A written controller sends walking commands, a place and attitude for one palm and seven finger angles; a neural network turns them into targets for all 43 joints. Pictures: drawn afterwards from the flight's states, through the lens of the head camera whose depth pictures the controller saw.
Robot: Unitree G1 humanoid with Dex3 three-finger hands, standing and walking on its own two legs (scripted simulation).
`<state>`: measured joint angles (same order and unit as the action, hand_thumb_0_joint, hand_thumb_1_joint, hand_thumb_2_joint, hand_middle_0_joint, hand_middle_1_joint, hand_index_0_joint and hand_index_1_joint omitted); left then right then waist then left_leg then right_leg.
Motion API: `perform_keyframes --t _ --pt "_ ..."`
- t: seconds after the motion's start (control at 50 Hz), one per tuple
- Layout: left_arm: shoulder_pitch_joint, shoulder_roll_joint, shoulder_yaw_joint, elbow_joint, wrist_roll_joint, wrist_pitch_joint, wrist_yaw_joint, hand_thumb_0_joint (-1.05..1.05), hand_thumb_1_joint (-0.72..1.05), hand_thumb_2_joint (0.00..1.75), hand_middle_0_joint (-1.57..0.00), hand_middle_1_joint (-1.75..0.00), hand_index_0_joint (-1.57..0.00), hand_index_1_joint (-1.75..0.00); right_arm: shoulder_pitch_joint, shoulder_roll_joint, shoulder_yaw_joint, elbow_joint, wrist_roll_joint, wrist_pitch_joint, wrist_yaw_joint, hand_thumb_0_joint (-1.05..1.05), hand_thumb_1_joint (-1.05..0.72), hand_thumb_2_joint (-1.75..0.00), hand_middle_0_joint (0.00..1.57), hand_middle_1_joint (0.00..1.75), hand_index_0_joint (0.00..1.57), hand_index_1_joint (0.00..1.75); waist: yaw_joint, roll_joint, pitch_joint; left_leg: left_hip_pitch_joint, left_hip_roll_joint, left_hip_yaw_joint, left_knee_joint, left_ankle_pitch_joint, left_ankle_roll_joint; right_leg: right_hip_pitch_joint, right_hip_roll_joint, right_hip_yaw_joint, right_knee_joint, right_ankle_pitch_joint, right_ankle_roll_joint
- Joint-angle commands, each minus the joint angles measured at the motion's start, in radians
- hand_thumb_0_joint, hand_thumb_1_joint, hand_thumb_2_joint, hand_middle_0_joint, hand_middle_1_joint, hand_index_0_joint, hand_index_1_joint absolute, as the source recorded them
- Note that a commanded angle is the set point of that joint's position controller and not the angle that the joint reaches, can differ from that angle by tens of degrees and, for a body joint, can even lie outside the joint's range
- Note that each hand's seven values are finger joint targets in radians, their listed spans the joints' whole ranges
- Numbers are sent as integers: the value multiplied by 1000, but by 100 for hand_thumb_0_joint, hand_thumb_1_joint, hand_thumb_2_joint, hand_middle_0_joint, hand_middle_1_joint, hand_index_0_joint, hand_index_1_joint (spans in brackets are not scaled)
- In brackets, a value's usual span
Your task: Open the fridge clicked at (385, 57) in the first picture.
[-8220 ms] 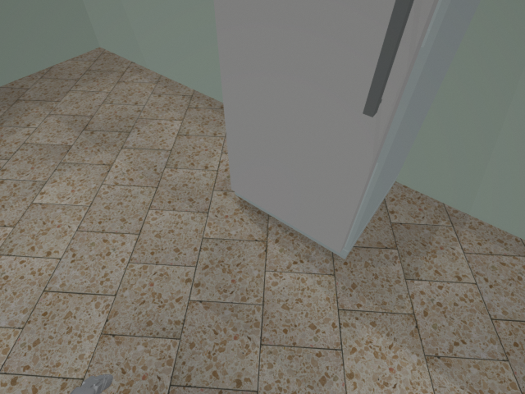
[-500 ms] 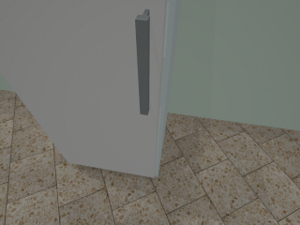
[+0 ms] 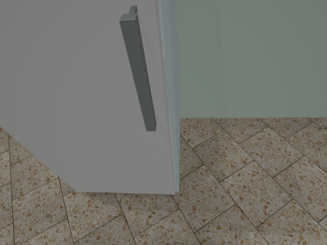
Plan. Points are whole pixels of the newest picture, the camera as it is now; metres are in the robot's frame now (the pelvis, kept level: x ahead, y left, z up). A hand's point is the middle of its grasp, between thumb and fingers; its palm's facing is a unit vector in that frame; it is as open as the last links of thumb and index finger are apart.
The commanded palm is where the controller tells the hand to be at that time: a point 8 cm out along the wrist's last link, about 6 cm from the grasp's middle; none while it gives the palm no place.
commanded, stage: shuffle to correct the standing spot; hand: right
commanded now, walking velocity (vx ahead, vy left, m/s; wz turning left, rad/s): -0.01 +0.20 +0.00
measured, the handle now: (144, 80) +0.44 +0.06 +0.19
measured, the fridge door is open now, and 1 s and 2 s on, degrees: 0 0 0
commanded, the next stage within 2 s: come to a stop and stand still in 0.80 s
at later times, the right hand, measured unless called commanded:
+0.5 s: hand out of the picture +0.07 -0.07 -0.16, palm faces +0.05 +0.97 -0.23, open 7.4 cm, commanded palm none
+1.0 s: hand out of the picture +0.02 +0.03 -0.17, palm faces +0.03 +0.98 -0.20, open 7.4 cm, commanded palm none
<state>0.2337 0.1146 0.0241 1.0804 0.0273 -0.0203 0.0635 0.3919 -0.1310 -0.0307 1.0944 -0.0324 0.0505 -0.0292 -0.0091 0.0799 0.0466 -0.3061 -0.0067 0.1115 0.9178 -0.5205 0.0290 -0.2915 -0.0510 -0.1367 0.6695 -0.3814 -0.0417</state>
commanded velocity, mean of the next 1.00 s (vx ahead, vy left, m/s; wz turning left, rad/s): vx -0.04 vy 0.14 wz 0.00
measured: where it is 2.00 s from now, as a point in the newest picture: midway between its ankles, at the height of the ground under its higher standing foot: outside the picture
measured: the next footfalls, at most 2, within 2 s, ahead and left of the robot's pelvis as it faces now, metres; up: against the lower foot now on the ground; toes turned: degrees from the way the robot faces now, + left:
left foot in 0.34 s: +0.07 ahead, +0.23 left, +0.00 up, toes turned +3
right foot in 0.60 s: +0.05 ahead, +0.06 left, +0.00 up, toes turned -9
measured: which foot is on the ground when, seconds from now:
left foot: up 0.00-0.32, down 0.34-0.60, up 0.62-1.00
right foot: down 0.00-0.32, up 0.34-0.58, down 0.60-1.00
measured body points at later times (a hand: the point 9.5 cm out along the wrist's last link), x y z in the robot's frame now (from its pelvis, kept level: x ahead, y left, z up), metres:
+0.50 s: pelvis +0.02 +0.12 +0.01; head +0.06 +0.12 +0.46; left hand +0.05 +0.38 -0.14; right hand +0.06 -0.13 -0.14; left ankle +0.03 +0.23 -0.72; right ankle -0.03 +0.02 -0.66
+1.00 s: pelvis -0.01 +0.23 +0.01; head +0.05 +0.22 +0.46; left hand +0.01 +0.48 -0.14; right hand +0.02 -0.02 -0.15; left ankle -0.04 +0.39 -0.71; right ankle +0.01 +0.07 -0.72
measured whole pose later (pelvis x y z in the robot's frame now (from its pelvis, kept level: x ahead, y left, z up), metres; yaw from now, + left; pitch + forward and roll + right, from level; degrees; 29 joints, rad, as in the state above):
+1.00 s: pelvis -0.01 +0.23 +0.01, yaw -1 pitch +2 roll +2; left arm 0.24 0.18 0.06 1.02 0.03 0.02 0.04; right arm 0.23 -0.21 -0.07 0.99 -0.02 0.06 0.01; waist 0.01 0.00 0.09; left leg -0.28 0.06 0.04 0.62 -0.35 -0.05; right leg -0.33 -0.16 -0.08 0.55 -0.23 0.06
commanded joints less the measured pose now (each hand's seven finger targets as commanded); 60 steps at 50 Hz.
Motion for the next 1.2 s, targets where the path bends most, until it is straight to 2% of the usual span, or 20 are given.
perform_keyframes --t 0.0,0.08,0.24,0.28,0.3,0.32,0.4,0.54,0.56,0.58,0.6,0.62,0.74,0.88,0.92,0.96,1.0,1.04,1.08,1.18 --pt "114 170 29 -14 6 -7 10 0 90 90 -20 -30 -20 -30 -21 -73 -31 -91 -7 -14 13 0 -90 -90 20 30 20 30 18 -221 81 -234 74 -151 276 72 -31 18 -360 366 -375 564 -176" --pt "79 205 43 -43 10 -8 4 0 90 90 -20 -30 -20 -30 -6 -36 -29 -93 0 4 32 0 -90 -90 20 30 20 30 1 -207 19 -168 64 -91 150 157 -63 31 -258 188 -362 516 -111" --pt "65 279 94 -65 16 25 -13 0 90 90 -20 -30 -20 -30 -89 -83 -49 -146 10 -18 44 0 -90 -90 20 30 20 30 19 -316 -44 -1 28 -14 -330 199 -59 68 -244 179 -220 477 -45" --pt "62 239 94 -75 7 28 -19 0 90 90 -20 -30 -20 -30 3 -156 -63 -121 4 -35 41 0 -90 -90 20 30 20 30 -22 -131 -96 185 64 -49 -538 418 -54 -34 -139 104 -60 244 30" --pt "83 153 78 -90 0 31 -23 0 90 90 -20 -30 -20 -30 21 -255 -80 -111 -8 -41 31 0 -90 -90 20 30 20 30 -32 196 -119 307 268 -225 -559 674 -4 -221 -21 -3 152 -135 77" --pt "29 117 62 -124 -5 40 -17 0 90 90 -20 -30 -20 -30 41 -280 -76 -121 -10 -32 25 0 -90 -90 20 30 20 30 -65 312 -148 253 350 -324 -546 884 89 -261 35 52 365 -334 64" --pt "28 139 64 -95 -8 43 -15 0 90 90 -20 -30 -20 -30 -119 -183 -53 -172 -13 -20 11 0 -90 -90 20 30 20 30 -7 236 -73 106 242 -194 -523 756 166 -253 -7 82 564 -193 51" --pt "118 101 30 -58 -12 27 -12 0 90 90 -20 -30 -20 -30 -118 -181 -44 -177 10 -7 4 0 -90 -90 20 30 20 30 43 36 -92 34 171 -172 -420 658 124 104 22 14 -165 145 47" --pt "175 136 37 -40 -11 18 -7 0 90 90 -20 -30 -20 -30 -103 -148 -37 -177 15 -7 7 0 -90 -90 20 30 20 30 64 -60 -112 -20 136 -138 -311 518 78 228 -60 96 -300 260 31" --pt "177 236 52 -51 -2 11 0 0 90 90 -20 -30 -20 -30 -53 -86 -29 -186 23 -4 14 0 -90 -90 20 30 20 30 48 -360 -96 -224 29 -73 -124 125 -4 293 -343 438 -350 508 -77" --pt "190 283 58 -62 3 20 5 0 90 90 -20 -30 -20 -30 -96 -134 -33 -199 10 3 12 0 -90 -90 20 30 20 30 80 -319 -65 -255 -1 -133 130 -79 -22 196 -496 579 -349 681 -204" --pt "137 280 54 -82 8 21 6 0 90 90 -20 -30 -20 -30 -113 -166 -50 -210 1 11 16 0 -90 -90 20 30 20 30 55 -214 -26 -261 24 -199 272 -29 -28 106 -490 486 -361 612 -234" --pt "31 198 35 -96 2 3 10 0 90 90 -20 -30 -20 -30 -75 -116 -53 -140 0 33 33 0 -90 -90 20 30 20 30 -8 -238 -1 -219 21 -156 346 201 -85 41 -247 154 -346 589 -98" --pt "95 276 87 -83 13 31 -8 0 90 90 -20 -30 -20 -30 -185 -96 -40 -176 11 19 43 0 -90 -90 20 30 20 30 59 -323 -50 -119 38 -51 -115 49 -93 158 -269 181 -301 535 -96" --pt "51 289 93 -96 12 36 -16 0 90 90 -20 -30 -20 -30 -124 -90 -40 -160 18 -3 41 0 -90 -90 20 30 20 30 30 -359 -100 -20 31 -40 -281 74 -75 138 -249 175 -245 481 -71" --pt "39 223 79 -103 1 37 -29 0 90 90 -20 -30 -20 -30 -14 -121 -40 -108 11 -39 32 0 -90 -90 20 30 20 30 -17 -212 -139 171 35 -35 -567 332 -77 50 -120 101 -98 240 13" --pt "23 74 37 -144 -14 42 -43 0 90 90 -20 -30 -20 -30 -6 -246 -44 -86 4 -66 8 0 -90 -90 20 30 20 30 -35 243 -126 222 358 -365 -631 579 -17 -186 8 68 116 -233 79" --pt "-20 97 40 -148 -13 44 -53 0 90 90 -20 -30 -20 -30 -64 -231 -33 -102 0 -69 10 0 -90 -90 20 30 20 30 -31 138 -79 140 357 -338 -624 555 72 -179 -5 117 195 -158 66" --pt "-10 130 41 -115 -9 46 -53 0 90 90 -20 -30 -20 -30 -75 -199 -34 -93 5 -79 1 0 -90 -90 20 30 20 30 -25 233 -22 177 333 -346 -591 737 86 -241 -2 127 292 -95 75" --pt "-38 138 37 -119 -14 52 -66 0 90 90 -20 -30 -20 -30 -2 -218 -46 -82 3 -77 -16 0 -90 -90 20 30 20 30 -53 103 4 247 359 -290 -555 899 117 -270 22 105 315 -33 98"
